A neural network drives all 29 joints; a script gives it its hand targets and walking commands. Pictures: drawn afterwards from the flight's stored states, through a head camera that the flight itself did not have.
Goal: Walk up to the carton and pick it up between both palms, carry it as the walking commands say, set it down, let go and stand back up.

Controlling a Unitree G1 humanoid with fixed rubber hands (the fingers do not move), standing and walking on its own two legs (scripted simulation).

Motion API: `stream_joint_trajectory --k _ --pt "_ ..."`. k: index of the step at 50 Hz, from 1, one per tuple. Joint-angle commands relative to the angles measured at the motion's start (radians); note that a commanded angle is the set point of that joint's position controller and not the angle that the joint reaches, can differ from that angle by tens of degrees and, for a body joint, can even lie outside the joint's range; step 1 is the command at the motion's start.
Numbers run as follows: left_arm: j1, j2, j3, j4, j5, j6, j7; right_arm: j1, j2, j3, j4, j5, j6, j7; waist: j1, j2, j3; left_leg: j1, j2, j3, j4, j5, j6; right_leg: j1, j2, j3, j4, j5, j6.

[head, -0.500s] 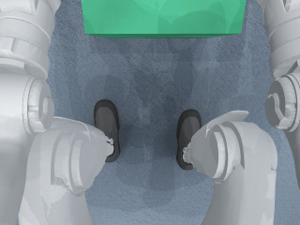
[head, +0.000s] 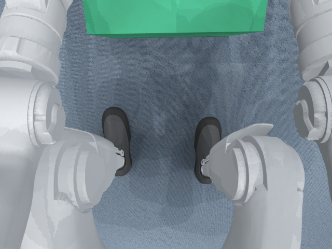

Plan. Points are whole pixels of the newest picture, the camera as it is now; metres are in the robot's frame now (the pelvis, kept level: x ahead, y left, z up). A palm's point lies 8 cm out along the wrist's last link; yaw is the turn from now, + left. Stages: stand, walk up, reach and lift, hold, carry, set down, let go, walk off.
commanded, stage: reach and lift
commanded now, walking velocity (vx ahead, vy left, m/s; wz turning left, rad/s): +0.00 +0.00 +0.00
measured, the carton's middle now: out of the picture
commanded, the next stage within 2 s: none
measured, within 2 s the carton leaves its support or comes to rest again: leaves its support in 0.52 s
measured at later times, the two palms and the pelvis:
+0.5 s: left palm out of the picture +0.56 +0.20 -0.18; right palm out of the picture +0.57 -0.17 -0.18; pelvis +0.00 +0.00 -0.01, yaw +0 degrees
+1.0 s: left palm out of the picture +0.56 +0.19 -0.11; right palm out of the picture +0.58 -0.17 -0.10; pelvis +0.01 +0.01 +0.02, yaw +0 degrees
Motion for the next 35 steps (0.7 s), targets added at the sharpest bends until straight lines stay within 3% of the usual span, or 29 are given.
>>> stream_joint_trajectory --k 1,6,15,20,27,31,35 --pt "-0.408 -0.579 -0.107 -0.194 0.010 0.023 -0.205 -0.406 0.715 0.117 -0.226 -0.003 0.022 0.227 0.103 -0.064 -1.199 0.622 -0.110 0.089 -0.069 0.280 0.026 0.524 0.060 -0.013 -0.190 0.312 0.028" --pt "-0.418 -0.685 -0.109 -0.232 0.010 0.053 -0.252 -0.402 0.830 0.096 -0.267 -0.016 0.052 0.283 0.094 -0.064 -1.165 0.598 -0.119 0.099 -0.052 0.268 0.036 0.486 0.068 -0.018 -0.179 0.297 0.018" --pt "-0.415 -0.769 -0.128 -0.291 -0.018 0.074 -0.280 -0.396 0.918 0.090 -0.315 -0.018 0.079 0.327 0.082 -0.077 -1.179 0.605 -0.125 0.106 -0.037 0.283 0.043 0.475 0.073 -0.028 -0.165 0.303 0.008" --pt "-0.452 -0.797 -0.151 -0.364 -0.046 0.076 -0.280 -0.426 0.930 0.104 -0.393 -0.010 0.082 0.324 0.072 -0.074 -1.320 0.656 -0.131 0.109 -0.034 0.333 0.042 0.539 0.076 -0.035 -0.163 0.352 0.008" --pt "-0.584 -0.818 -0.240 -0.565 -0.123 0.083 -0.261 -0.457 0.903 0.118 -0.546 -0.023 0.088 0.277 0.011 -0.051 -1.679 0.756 -0.152 0.116 -0.052 0.414 0.024 0.741 0.082 -0.049 -0.171 0.475 0.004" --pt "-0.572 -0.836 -0.246 -0.543 -0.104 0.098 -0.255 -0.421 0.895 0.085 -0.488 -0.057 0.097 0.280 -0.010 -0.010 -1.583 0.778 -0.158 0.112 -0.080 0.356 0.019 0.596 0.078 -0.065 -0.194 0.375 -0.004" --pt "-0.506 -0.869 -0.203 -0.474 -0.048 0.111 -0.256 -0.359 0.928 0.035 -0.394 -0.094 0.109 0.310 -0.006 0.004 -1.423 0.734 -0.162 0.109 -0.113 0.282 0.020 0.453 0.074 -0.070 -0.223 0.274 -0.008"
